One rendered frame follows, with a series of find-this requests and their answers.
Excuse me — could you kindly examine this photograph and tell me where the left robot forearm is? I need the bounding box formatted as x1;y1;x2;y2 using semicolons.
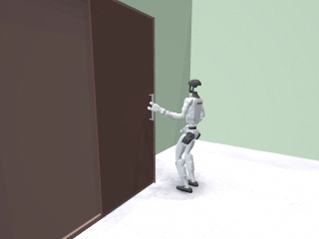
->
159;108;183;120

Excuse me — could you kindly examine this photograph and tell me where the handle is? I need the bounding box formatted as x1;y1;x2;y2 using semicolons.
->
149;94;156;120

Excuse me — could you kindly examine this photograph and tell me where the robot right thigh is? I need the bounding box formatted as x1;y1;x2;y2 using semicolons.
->
184;133;200;161

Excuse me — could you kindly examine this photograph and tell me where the right robot upper arm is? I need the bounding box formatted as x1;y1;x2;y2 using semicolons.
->
200;98;205;119

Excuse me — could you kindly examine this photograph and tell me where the wardrobe door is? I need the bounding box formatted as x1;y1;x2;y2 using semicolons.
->
0;0;101;239
88;0;155;215

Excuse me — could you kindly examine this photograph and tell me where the right robot hand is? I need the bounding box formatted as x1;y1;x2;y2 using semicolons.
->
180;125;189;134

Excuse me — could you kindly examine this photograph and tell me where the robot head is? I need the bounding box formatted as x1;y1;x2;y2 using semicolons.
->
188;79;201;99

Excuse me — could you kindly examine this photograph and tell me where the left robot upper arm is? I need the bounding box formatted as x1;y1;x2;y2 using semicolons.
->
179;98;193;120

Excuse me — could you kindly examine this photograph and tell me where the left robot hand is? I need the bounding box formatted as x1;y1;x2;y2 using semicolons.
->
148;102;160;113

